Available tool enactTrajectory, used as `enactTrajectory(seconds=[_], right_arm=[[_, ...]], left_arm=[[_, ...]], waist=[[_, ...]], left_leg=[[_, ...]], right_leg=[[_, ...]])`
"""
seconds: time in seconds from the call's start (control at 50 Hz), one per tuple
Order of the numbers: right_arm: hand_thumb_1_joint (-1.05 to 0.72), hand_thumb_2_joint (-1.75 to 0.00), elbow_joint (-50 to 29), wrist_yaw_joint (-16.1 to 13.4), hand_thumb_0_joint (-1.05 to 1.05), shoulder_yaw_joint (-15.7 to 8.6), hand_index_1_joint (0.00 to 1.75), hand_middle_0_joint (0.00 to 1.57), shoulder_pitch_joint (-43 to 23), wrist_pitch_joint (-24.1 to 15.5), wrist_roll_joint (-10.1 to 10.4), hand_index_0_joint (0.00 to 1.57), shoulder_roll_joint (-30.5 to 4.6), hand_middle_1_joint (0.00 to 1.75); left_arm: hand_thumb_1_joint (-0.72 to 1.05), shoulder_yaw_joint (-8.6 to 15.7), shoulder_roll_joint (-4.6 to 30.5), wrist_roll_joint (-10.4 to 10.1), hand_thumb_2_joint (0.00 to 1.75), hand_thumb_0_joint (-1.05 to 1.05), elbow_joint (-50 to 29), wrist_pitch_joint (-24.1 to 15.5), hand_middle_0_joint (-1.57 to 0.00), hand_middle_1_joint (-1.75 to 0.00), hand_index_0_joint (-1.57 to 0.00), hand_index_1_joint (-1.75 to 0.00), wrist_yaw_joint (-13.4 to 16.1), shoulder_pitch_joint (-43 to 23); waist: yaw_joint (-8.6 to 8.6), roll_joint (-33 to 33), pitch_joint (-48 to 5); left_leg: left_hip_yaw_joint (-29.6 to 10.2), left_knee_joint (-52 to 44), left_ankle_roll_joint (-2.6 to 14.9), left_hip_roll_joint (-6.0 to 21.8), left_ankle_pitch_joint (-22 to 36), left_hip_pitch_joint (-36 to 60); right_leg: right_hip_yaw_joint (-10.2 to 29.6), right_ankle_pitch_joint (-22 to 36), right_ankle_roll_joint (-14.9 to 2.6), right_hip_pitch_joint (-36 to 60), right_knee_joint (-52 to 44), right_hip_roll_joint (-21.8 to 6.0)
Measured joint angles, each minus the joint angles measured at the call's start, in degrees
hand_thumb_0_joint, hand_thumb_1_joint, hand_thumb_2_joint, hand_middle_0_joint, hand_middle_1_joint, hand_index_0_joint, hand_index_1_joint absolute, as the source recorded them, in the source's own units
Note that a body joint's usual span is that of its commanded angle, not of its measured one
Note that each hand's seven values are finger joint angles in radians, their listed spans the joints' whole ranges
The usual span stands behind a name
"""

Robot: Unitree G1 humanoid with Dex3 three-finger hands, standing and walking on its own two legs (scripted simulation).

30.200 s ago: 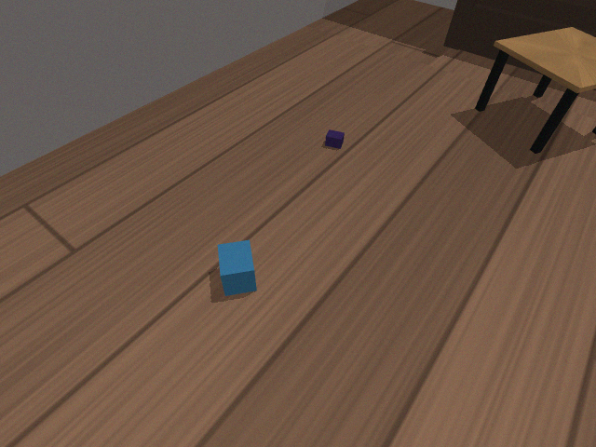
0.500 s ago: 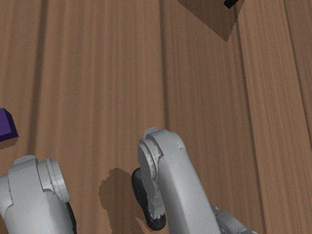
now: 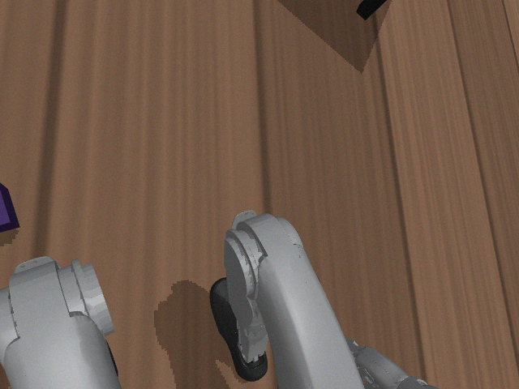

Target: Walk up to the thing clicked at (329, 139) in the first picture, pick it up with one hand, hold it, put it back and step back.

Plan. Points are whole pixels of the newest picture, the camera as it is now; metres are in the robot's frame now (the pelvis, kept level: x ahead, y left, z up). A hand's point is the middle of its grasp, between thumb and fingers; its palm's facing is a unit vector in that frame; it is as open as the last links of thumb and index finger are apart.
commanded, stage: open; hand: left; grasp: from above
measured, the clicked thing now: out of the picture +0.40 +0.30 -0.27
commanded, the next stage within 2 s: withdraw in 0.82 s
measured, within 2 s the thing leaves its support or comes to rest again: neither
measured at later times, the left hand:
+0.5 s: hand out of the picture +0.39 +0.32 -0.25, palm faces -0.44 -0.17 -0.88, open 13.4 cm
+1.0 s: hand out of the picture +0.39 +0.32 -0.25, palm faces -0.43 -0.18 -0.88, open 13.8 cm
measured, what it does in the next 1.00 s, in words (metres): stands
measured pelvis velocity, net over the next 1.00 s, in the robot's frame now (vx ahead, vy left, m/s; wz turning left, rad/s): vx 0.00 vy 0.00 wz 0.00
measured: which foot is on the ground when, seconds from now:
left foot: down 0.00-1.00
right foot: down 0.00-1.00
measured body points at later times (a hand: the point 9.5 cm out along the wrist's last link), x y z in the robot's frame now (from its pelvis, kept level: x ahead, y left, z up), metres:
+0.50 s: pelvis +0.00 +0.00 +0.00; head +0.25 +0.12 +0.35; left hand +0.41 +0.32 -0.20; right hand +0.07 -0.25 -0.07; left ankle +0.07 +0.14 -0.26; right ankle +0.11 -0.12 -0.26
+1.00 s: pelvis +0.00 +0.00 +0.00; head +0.25 +0.12 +0.35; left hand +0.41 +0.32 -0.20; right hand +0.07 -0.26 -0.07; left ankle +0.07 +0.14 -0.26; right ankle +0.11 -0.12 -0.26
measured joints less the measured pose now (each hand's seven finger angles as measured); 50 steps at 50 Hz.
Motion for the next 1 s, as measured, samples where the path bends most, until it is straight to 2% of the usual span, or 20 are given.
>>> enactTrajectory(seconds=[0.12,0.2,0.38,0.46,0.62,0.68,0.8,0.92,1.0], right_arm=[[-0.90,-0.90,-0.5,0.4,0.00,0.1,0.30,0.20,0.0,-0.7,0.2,0.20,-0.1,0.30],[-0.90,-0.90,-0.9,0.6,0.00,0.3,0.30,0.20,-0.1,-1.0,0.2,0.20,-0.2,0.30],[-0.90,-0.90,-1.0,0.5,0.00,0.6,0.30,0.20,0.6,-1.1,0.2,0.20,-0.1,0.30],[-0.90,-0.90,-1.2,0.4,0.00,1.1,0.30,0.20,0.9,-0.7,0.2,0.20,0.1,0.30],[-0.89,-0.90,-1.2,0.3,0.00,1.3,0.30,0.20,0.6,-0.8,0.0,0.20,0.0,0.30],[-0.89,-0.90,-1.0,0.1,0.00,1.0,0.30,0.20,0.3,-0.8,-0.1,0.20,-0.1,0.30],[-0.89,-0.90,-1.4,0.1,0.00,0.6,0.30,0.20,0.4,-0.9,0.2,0.20,-0.6,0.30],[-0.89,-0.90,-1.8,0.3,0.00,0.7,0.30,0.20,0.6,-1.5,0.6,0.20,-1.1,0.30],[-0.89,-0.90,-1.6,0.2,0.00,1.1,0.30,0.20,0.6,-1.5,0.5,0.20,-1.0,0.30]], left_arm=[[-0.11,0.3,0.5,-0.4,0.67,-0.01,-0.1,0.5,-0.47,-0.70,-0.49,-0.69,-0.2,-0.5],[-0.20,1.3,1.4,-0.5,0.72,-0.01,-0.1,0.7,-0.39,-0.74,-0.40,-0.74,-0.8,-1.0],[-0.34,1.8,2.0,-1.5,0.84,0.00,-1.2,0.6,-0.26,-0.83,-0.26,-0.84,-2.5,-0.3],[-0.38,2.2,1.9,-1.5,0.87,0.00,-1.6,0.0,-0.22,-0.87,-0.22,-0.88,-3.1,0.4],[-0.43,1.9,1.9,-0.4,0.93,0.00,-2.1,-1.1,-0.15,-0.94,-0.15,-0.94,-2.3,0.6],[-0.45,0.9,1.8,-0.3,0.95,0.00,-2.0,-0.7,-0.13,-0.96,-0.13,-0.96,-1.5,0.3],[-0.46,0.4,1.6,-0.8,0.96,0.00,-1.6,0.5,-0.11,-0.99,-0.11,-0.99,-1.3,0.0],[-0.47,1.6,2.2,-2.1,0.97,0.00,-1.1,0.9,-0.10,-1.01,-0.10,-1.00,-2.6,-0.3],[-0.46,2.1,2.5,-2.2,0.96,0.00,-2.0,0.1,-0.09,-1.01,-0.10,-1.01,-3.4,0.0]], waist=[[-0.32,0.0,0.4],[-0.70,-0.1,0.9],[-0.60,0.0,1.4],[-0.45,0.0,1.6],[-0.45,-0.3,1.8],[-0.48,-0.3,1.7],[-0.42,0.1,1.2],[-0.63,-0.4,1.6],[-0.53,-0.7,2.1]], left_leg=[[0.0,0.0,0.17,-0.1,0.1,0.0],[0.0,0.2,0.21,-0.1,0.2,-0.1],[-0.3,0.5,0.22,-0.1,0.1,-0.2],[-0.3,0.5,0.17,-0.1,0.1,0.0],[-0.5,0.7,0.01,-0.2,0.3,0.3],[-0.5,0.7,-0.01,-0.2,0.3,0.3],[-0.3,0.1,0.17,0.0,0.3,0.0],[-0.2,0.1,0.09,0.0,0.2,0.1],[-0.5,0.4,-0.17,-0.2,0.2,0.2]], right_leg=[[0.0,0.0,0.02,0.2,-0.1,0.0],[0.0,0.2,0.12,0.1,0.0,0.0],[-0.2,0.1,0.24,0.0,0.2,0.1],[-0.2,0.1,0.19,0.2,0.1,0.1],[-0.3,0.4,0.15,0.4,0.4,0.1],[-0.4,0.5,0.12,0.4,0.3,0.1],[-0.3,0.5,0.15,0.1,-0.3,0.2],[-0.2,0.4,0.18,0.1,-0.1,0.2],[-0.4,0.4,0.02,0.2,0.1,0.1]])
